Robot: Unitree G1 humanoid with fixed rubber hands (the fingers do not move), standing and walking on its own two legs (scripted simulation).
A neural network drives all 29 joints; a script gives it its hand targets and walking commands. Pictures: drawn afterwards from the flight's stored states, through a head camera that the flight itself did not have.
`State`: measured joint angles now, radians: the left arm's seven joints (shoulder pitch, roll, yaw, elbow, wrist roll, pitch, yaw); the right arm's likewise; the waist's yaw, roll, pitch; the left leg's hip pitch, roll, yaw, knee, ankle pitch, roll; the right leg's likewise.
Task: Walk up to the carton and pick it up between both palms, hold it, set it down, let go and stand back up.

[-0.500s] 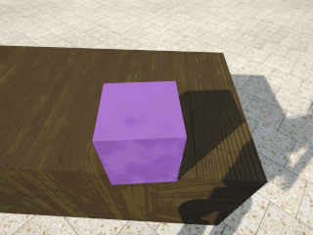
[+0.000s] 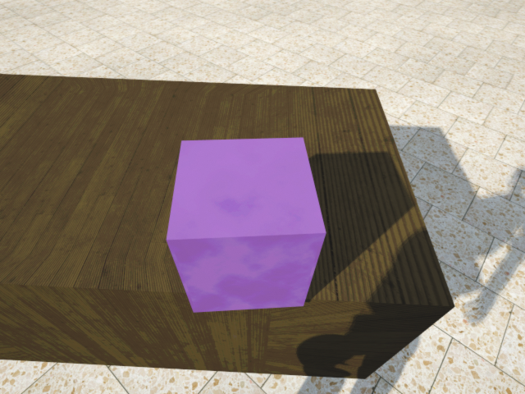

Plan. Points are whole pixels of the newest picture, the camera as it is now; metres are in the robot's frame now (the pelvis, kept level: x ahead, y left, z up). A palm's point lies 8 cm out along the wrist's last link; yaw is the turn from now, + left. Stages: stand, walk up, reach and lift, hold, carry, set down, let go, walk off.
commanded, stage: stand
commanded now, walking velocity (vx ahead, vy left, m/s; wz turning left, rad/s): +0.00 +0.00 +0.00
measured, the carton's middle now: (246, 228) +0.39 +0.03 +0.00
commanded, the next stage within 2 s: reach and lift in 0.74 s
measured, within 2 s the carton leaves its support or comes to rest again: neither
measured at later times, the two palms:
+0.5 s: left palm out of the picture -0.04 +0.21 -0.15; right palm out of the picture -0.04 -0.18 -0.15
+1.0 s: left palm (128, 361) +0.21 +0.24 -0.16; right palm (389, 374) +0.18 -0.22 -0.14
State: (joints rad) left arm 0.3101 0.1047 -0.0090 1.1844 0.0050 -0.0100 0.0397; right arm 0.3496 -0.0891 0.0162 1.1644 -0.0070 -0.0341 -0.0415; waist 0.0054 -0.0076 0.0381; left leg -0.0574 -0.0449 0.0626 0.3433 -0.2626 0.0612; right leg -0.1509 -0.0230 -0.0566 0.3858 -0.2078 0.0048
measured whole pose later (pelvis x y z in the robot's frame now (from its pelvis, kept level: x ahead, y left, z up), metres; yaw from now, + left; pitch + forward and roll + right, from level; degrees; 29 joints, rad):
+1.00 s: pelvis -0.03 +0.00 -0.04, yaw +4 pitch +16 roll -2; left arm -0.36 0.31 -0.04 0.90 -0.19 0.56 0.03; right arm -0.22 -0.19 -0.06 0.86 0.18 0.52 -0.04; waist -0.07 -0.02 -0.11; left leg -0.71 -0.03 0.01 0.83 -0.40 0.05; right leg -0.72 -0.02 -0.08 0.74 -0.30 0.00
